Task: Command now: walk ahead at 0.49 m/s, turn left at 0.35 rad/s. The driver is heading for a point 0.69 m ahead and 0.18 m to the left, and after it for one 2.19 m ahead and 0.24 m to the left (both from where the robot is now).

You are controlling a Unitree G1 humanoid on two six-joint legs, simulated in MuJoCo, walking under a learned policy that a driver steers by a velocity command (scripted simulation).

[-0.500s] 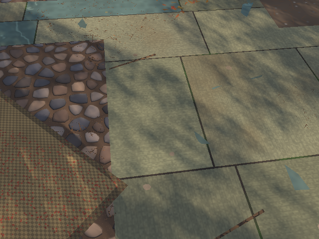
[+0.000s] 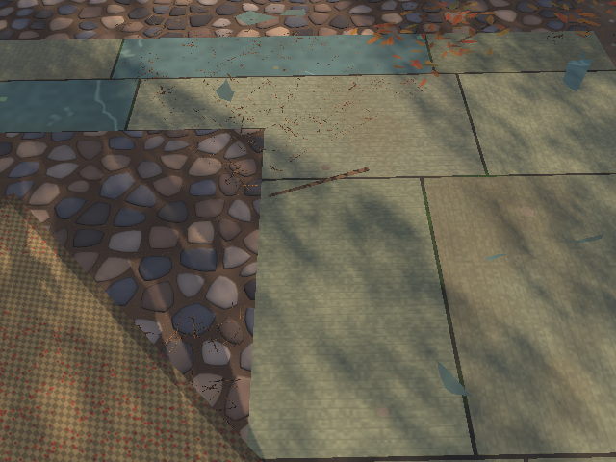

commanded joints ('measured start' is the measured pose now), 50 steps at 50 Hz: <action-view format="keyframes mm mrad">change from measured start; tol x32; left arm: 1 57 103 11 -28 -1 -15 11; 30 -550 131 4 -418 13 53 -30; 36 -68 297 42 -338 36 -2 17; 50 -227 179 3 -299 8 51 -16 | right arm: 1 -121 -15 8 -82 2 -11 7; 10 322 -199 -75 6 -34 -27 -19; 50 192 -94 1 -125 -9 79 -34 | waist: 1 16 -82 82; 11 -136 228 -299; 32 -102 57 -9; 37 -6 -293 -476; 50 -58 -214 -133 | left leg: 1 23 -34 77 -118 67 12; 9 481 -191 146 -327 -154 167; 11 983 261 -683 -478 -192 407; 18 513 51 -270 -593 207 248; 34 630 -46 -314 -270 628 53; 36 392 -156 -236 174 133 -1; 37 187 -298 -126 480 -709 -20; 50 413 -128 -4 -63 -320 -63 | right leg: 1 -59 -280 57 -82 442 -42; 8 123 -339 -42 380 1096 -24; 10 -192 -294 -69 905 623 12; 11 -633 -34 -1 1293 -270 70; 12 -760 -91 191 1314 -207 48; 34 -355 -40 160 300 179 67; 37 325 -658 676 343 1123 -175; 50 -355 -276 265 89 398 -105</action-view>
